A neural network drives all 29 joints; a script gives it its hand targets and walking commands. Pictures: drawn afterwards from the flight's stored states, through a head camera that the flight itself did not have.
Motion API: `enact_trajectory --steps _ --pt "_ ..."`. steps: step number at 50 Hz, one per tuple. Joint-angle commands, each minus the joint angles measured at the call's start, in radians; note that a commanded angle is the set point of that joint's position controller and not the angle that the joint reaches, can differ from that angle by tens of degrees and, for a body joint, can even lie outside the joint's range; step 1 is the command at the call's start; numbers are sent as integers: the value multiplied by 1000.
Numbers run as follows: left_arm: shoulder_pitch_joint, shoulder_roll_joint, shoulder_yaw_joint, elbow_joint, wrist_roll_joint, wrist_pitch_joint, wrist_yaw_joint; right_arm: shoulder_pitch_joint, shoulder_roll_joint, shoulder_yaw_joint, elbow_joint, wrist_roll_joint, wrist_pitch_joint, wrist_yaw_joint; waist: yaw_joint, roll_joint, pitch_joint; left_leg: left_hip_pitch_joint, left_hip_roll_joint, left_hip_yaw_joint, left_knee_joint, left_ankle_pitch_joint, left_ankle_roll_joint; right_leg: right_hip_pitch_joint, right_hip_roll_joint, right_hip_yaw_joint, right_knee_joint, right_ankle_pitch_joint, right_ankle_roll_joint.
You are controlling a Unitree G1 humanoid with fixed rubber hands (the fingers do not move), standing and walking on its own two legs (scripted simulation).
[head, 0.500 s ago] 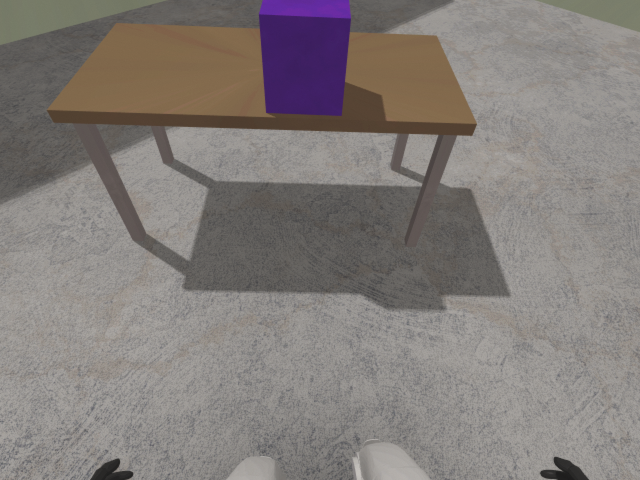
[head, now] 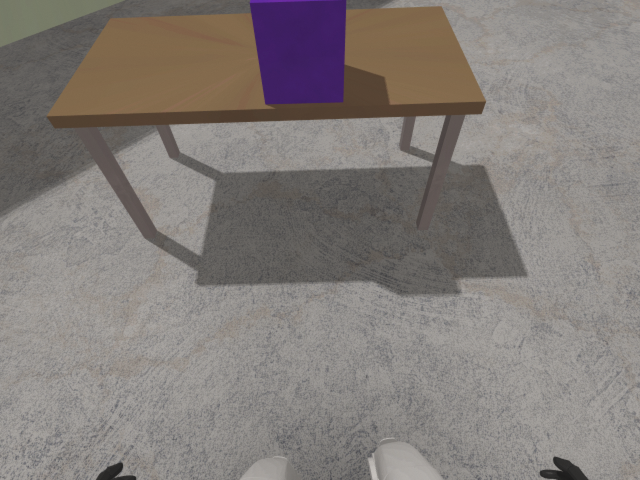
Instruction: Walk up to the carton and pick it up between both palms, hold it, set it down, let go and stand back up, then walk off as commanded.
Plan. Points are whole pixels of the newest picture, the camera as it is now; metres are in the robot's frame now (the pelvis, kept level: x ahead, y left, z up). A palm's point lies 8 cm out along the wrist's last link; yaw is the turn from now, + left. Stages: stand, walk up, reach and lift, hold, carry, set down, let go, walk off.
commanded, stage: stand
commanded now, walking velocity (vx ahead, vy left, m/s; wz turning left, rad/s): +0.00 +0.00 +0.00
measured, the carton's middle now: (302, 37) +1.12 +0.03 -0.02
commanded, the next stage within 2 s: none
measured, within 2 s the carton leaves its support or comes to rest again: neither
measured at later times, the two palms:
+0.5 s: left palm out of the picture +0.12 +0.29 -0.10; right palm out of the picture +0.11 -0.32 -0.10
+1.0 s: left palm out of the picture +0.10 +0.29 -0.10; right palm out of the picture +0.10 -0.32 -0.09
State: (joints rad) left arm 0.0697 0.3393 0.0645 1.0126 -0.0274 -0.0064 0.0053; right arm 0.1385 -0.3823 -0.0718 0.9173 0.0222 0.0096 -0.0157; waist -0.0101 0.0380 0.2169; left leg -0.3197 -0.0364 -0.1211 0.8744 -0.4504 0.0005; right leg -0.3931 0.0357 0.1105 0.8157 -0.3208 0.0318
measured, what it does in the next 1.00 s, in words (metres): stands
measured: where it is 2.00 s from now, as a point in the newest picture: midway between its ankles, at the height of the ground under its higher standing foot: outside the picture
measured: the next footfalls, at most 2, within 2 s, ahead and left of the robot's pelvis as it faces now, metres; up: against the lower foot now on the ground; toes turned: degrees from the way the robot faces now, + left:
none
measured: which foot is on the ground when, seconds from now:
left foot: down 0.00-1.00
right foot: down 0.00-1.00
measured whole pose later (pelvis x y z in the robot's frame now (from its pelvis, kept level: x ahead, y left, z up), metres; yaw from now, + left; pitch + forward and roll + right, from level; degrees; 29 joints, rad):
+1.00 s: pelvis +0.00 -0.01 +0.01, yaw +0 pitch -4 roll +0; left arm 0.05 0.34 0.06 1.09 -0.03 -0.01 -0.01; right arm 0.14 -0.38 -0.07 0.92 0.02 -0.01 -0.01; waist 0.00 0.02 0.13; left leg -0.30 -0.02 -0.12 0.77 -0.40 -0.01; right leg -0.38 0.04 0.11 0.72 -0.27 0.03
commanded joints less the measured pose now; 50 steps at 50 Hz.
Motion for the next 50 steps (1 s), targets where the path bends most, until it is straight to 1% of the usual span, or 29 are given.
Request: enact_trajectory --steps 1,3,5,6,7,8,9,11,15,17,18,20,24,25,26,27,28,30,31,33,35,36,40,41,42,44,46,49,50 --pt "21 214 34 -34 32 -24 -10 -87 -233 -30 -24 -47 -55 -7 60 -11 -265 -61 158 -232 -381 147 90 219 -62 55 -182 86 -100" --pt "-7 255 44 -41 35 -30 -12 -62 -232 -29 -17 -37 -56 -4 29 -36 -318 -25 115 -153 -346 161 62 217 -87 90 -192 203 -117" --pt "-24 244 43 -26 40 -25 -10 -53 -187 -17 -13 -36 -55 3 13 -11 -339 29 105 -110 -332 160 46 206 -110 124 -200 145 -130" --pt "-45 245 38 -36 35 -29 -13 -21 -222 -32 -8 -36 -55 -3 6 -32 -327 37 125 -158 -358 179 58 183 -104 100 -193 171 -118" --pt "-37 259 39 -22 31 -24 -11 -39 -248 -40 11 -34 -58 1 8 7 -333 47 129 -163 -369 186 54 189 -89 78 -202 204 -103" --pt "-46 258 43 -27 32 -25 -10 -47 -232 -37 -7 -34 -58 2 12 14 -357 46 129 -156 -351 240 54 216 -93 69 -188 237 -102" --pt "-50 268 50 -14 34 -29 -8 -34 -235 -32 3 -36 -61 -3 18 -46 -345 21 115 -148 -348 270 56 238 -97 73 -186 255 -110" --pt "-38 247 37 -18 30 -23 -6 -58 -241 -37 0 -37 -61 -7 21 -5 -358 49 121 -136 -344 281 48 220 -105 85 -184 252 -117" --pt "-53 245 33 -16 36 -28 -7 -58 -212 -33 -13 -30 -62 -9 0 -44 -375 91 141 -146 -319 343 58 203 -103 68 -193 345 -112" --pt "-56 219 30 -12 33 -32 -8 -25 -210 -21 1 -30 -57 -6 14 -9 -373 71 129 -140 -334 313 62 210 -101 67 -179 318 -121" --pt "-69 223 30 -9 28 -24 -4 -50 -217 -28 -8 -40 -62 -6 8 -76 -347 63 121 -133 -337 265 57 186 -106 93 -207 270 -125" --pt "-71 229 27 -16 32 -23 -10 -45 -225 -29 0 -43 -51 -4 16 -10 -307 39 128 -146 -382 205 56 167 -90 69 -208 185 -102" --pt "-63 241 29 15 37 -28 -8 -23 -214 -26 1 -30 -54 -2 7 -94 -313 24 118 -136 -370 146 55 190 -113 111 -256 147 -106" --pt "-73 249 31 9 39 -26 -9 -31 -203 -23 8 -35 -48 -6 5 -40 -295 24 98 -102 -355 143 50 169 -127 147 -285 117 -128" --pt "-86 239 27 -3 34 -27 -9 -37 -190 -17 -8 -34 -52 -4 2 -88 -305 53 103 -99 -326 187 47 140 -134 145 -293 139 -129" --pt "-58 264 29 6 39 -31 -9 5 -197 -18 13 -33 -52 -3 -3 -75 -313 63 95 -92 -331 195 46 160 -151 174 -315 118 -134" --pt "-89 242 21 9 29 -31 -5 -12 -198 -14 15 -41 -48 -5 7 -87 -282 56 103 -109 -367 191 61 144 -124 136 -282 138 -120" --pt "-62 238 25 16 29 -24 -5 -14 -215 -21 5 -36 -57 0 6 -24 -324 53 122 -140 -378 167 57 172 -104 117 -259 157 -108" --pt "-68 243 27 16 34 -24 -10 -30 -232 -22 11 -36 -56 2 19 -67 -295 28 119 -148 -417 161 62 177 -85 90 -252 142 -93" --pt "-85 230 25 19 37 -24 -6 -41 -192 -6 -10 -34 -53 3 11 -25 -276 23 120 -141 -420 153 62 168 -95 98 -275 63 -97" --pt "-83 244 30 12 32 -20 -10 -48 -214 -12 2 -30 -50 2 19 -48 -263 -4 123 -147 -421 96 66 164 -90 108 -291 -7 -100" --pt "-78 238 33 15 41 -22 -15 -52 -207 -14 6 -37 -51 3 22 -11 -284 17 121 -141 -418 91 59 171 -94 113 -298 -32 -102" --pt "-94 233 22 5 44 -19 -14 -41 -205 -17 -1 -43 -48 4 4 -76 -232 -16 99 -118 -410 -25 56 134 -103 147 -365 -120 -106" --pt "-73 254 34 14 41 -22 -17 -19 -211 -14 14 -46 -47 8 13 -19 -247 4 112 -139 -430 -17 61 138 -99 140 -347 -146 -103" --pt "-63 246 30 21 45 -29 -18 -45 -217 -22 12 -48 -47 9 20 -68 -230 -20 102 -124 -430 -46 60 130 -97 131 -345 -113 -101" --pt "-56 255 30 20 51 -39 -23 -22 -213 -30 20 -34 -50 10 9 -81 -257 41 108 -108 -411 32 61 118 -117 160 -377 -111 -107" --pt "-83 252 30 13 44 -28 -17 -20 -216 -31 6 -49 -50 11 4 -38 -267 50 106 -100 -421 62 51 114 -102 128 -342 -91 -106" --pt "-60 226 28 2 38 -25 -20 -48 -207 -18 -4 -45 -50 10 32 -60 -257 12 119 -148 -433 74 62 140 -86 93 -303 9 -95" --pt "-59 207 22 17 38 -23 -23 -28 -202 -17 1 -47 -56 10 16 -63 -279 32 126 -139 -427 57 57 149 -92 98 -306 8 -90"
